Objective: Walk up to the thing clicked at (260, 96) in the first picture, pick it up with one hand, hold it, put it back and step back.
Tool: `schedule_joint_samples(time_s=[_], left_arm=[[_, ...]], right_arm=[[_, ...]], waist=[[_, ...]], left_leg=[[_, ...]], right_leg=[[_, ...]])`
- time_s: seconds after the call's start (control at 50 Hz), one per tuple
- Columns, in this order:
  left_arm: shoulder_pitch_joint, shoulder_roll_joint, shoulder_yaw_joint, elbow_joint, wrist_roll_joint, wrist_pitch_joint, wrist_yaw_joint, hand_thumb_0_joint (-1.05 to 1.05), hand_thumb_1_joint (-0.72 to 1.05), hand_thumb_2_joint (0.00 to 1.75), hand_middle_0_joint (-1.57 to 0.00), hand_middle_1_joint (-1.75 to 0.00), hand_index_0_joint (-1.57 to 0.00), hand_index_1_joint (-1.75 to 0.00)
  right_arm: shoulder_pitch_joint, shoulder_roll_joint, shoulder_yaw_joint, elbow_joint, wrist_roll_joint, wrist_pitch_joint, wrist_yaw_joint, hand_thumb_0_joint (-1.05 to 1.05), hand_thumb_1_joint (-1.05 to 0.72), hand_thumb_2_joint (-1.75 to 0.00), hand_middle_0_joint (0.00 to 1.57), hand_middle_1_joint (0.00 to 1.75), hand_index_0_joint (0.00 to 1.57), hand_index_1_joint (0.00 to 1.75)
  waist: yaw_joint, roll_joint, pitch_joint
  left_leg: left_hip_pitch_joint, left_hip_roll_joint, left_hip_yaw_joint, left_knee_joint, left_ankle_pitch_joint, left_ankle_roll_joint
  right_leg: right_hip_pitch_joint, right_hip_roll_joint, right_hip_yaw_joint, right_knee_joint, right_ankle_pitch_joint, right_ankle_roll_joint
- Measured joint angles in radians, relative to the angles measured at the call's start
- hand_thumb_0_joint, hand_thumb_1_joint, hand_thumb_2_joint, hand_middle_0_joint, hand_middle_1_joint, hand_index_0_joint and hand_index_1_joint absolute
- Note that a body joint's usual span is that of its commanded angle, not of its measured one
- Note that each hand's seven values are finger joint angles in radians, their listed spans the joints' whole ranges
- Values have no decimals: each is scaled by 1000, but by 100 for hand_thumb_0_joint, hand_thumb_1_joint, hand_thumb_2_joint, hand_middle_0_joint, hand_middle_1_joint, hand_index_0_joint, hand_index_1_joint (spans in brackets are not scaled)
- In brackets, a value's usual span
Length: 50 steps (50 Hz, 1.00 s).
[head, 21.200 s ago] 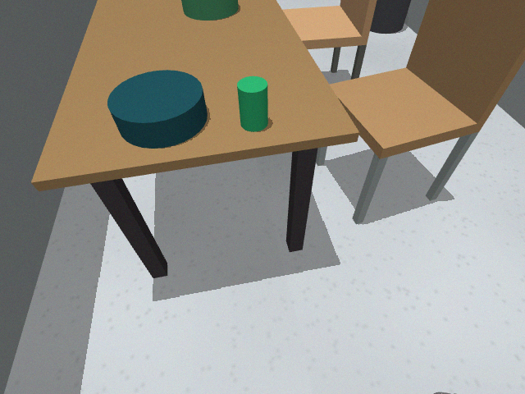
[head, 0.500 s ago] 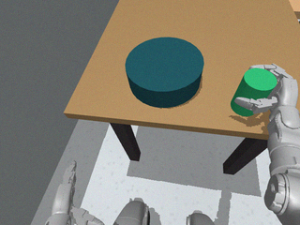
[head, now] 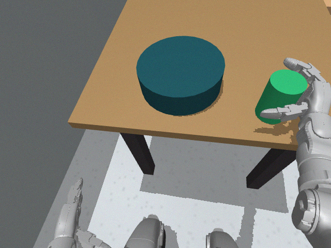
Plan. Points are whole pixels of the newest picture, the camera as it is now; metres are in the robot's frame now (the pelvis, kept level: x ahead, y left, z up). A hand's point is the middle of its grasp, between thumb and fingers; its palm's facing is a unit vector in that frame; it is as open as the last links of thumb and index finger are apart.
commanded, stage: withdraw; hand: right
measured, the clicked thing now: (278, 98) +0.45 -0.21 +0.06
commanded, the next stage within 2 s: rise in 0.42 s
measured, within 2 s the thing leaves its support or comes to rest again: neither
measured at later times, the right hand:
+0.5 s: hand out of the picture +0.46 -0.26 +0.19, palm faces +0.22 +0.98 -0.02, open 17.3 cm
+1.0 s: hand out of the picture +0.41 -0.37 +0.20, palm faces +0.51 +0.79 -0.34, open 17.5 cm
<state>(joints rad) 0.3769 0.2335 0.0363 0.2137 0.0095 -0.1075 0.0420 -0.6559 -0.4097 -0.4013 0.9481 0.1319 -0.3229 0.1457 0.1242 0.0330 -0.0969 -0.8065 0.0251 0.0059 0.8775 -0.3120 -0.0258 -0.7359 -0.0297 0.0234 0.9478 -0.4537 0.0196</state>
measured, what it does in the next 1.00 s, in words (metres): stands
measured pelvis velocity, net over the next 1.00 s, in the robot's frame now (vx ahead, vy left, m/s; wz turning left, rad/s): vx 0.04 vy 0.00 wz -0.01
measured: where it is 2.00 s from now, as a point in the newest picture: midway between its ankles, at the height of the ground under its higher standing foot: outside the picture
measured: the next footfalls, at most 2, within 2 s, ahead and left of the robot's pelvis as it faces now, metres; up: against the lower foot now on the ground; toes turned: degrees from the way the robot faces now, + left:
none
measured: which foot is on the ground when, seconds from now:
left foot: down 0.00-1.00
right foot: down 0.00-1.00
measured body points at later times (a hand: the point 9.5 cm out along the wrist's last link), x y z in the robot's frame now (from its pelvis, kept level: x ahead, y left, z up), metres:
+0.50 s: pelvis +0.02 +0.00 +0.02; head +0.05 +0.00 +0.47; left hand +0.16 +0.26 -0.03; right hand +0.44 -0.32 +0.20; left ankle +0.06 +0.14 -0.68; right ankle +0.00 -0.13 -0.68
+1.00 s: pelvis +0.04 +0.00 +0.04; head +0.05 +0.00 +0.49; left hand +0.20 +0.26 -0.02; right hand +0.38 -0.41 +0.22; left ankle +0.06 +0.14 -0.68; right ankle +0.00 -0.13 -0.68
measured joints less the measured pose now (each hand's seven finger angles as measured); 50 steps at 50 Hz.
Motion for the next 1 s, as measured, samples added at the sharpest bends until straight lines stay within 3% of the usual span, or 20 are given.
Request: schedule_joint_samples(time_s=[0.26, 0.38, 0.46, 0.56, 0.58, 0.68, 0.8, 0.9, 1.0], left_arm=[[0, 10, 14, 10, -7, 12, 7, -2, -53, 5, -7, -7, -6, -6], [-4, 9, 3, 77, -23, 27, 21, -2, -53, 4, -6, -6, -6, -5], [-25, 11, -6, 138, -36, 31, 28, -2, -53, 4, -6, -6, -6, -5], [-60, 17, -18, 182, -49, 16, 36, -2, -53, 4, -6, -5, -6, -4], [-65, 16, -17, 179, -49, 16, 36, -2, -53, 5, -6, -5, -6, -4], [-52, 20, -2, 154, -52, 3, 17, -1, -53, 5, -6, -6, -6, -5], [-25, 21, -19, 213, -51, 33, -16, -1, -53, 5, -6, -5, -5, -4], [-38, 26, -4, 253, -48, 55, -14, -2, -53, 5, -6, -5, -5, -4], [-52, 41, 14, 195, -51, 37, 0, -2, -53, 7, -6, -5, -5, -4]], right_arm=[[13, -1, -10, -73, -6, 51, -10, -1, 52, -13, 21, 17, 22, 17], [-19, -46, -32, -103, 2, 112, -15, -1, 52, -8, 13, 10, 12, 10], [-53, -99, -29, -69, 12, 170, 16, -1, 53, -5, 10, 7, 9, 7], [-97, -152, -18, -6, 29, 245, 99, -1, 54, -4, 8, 5, 7, 5], [-103, -165, -9, -1, 3, 253, 102, -1, 54, -4, 7, 5, 7, 5], [-109, -229, 18, 33, -76, 262, 50, -1, 55, -3, 7, 5, 7, 5], [-69, -292, -38, 18, -139, 271, -25, -1, 57, -3, 7, 5, 7, 5], [-4, -299, -73, -35, -150, 268, -97, -1, 57, -4, 7, 5, 7, 5], [144, -242, -31, -174, -131, 249, -134, -1, 56, -4, 7, 5, 6, 5]], waist=[[-5, -9, 2], [-22, -26, -6], [-35, -46, -19], [-49, -59, -24], [-53, -57, -18], [-60, -44, 14], [-73, -29, 39], [-96, -50, 36], [-123, -68, -2]], left_leg=[[39, -3, 2, -22, 0, 1], [116, -5, 6, -78, 10, 2], [167, -2, 8, -114, 17, 1], [208, 5, 9, -143, 23, 0], [216, 5, 6, -148, 24, 0], [251, 7, 3, -189, 41, 2], [258, 1, 4, -227, 60, 7], [289, -2, 10, -265, 72, 4], [345, 2, 9, -287, 66, -2]], right_leg=[[37, -3, 1, -21, 0, 1], [114, -5, 2, -78, 13, 2], [165, -3, 3, -119, 24, 1], [211, 3, 2, -161, 39, -1], [221, 4, 0, -171, 42, 0], [263, 6, -5, -228, 68, 1], [269, 0, -5, -262, 85, 6], [288, -3, -1, -278, 86, 4], [343, 1, -4, -299, 80, -3]])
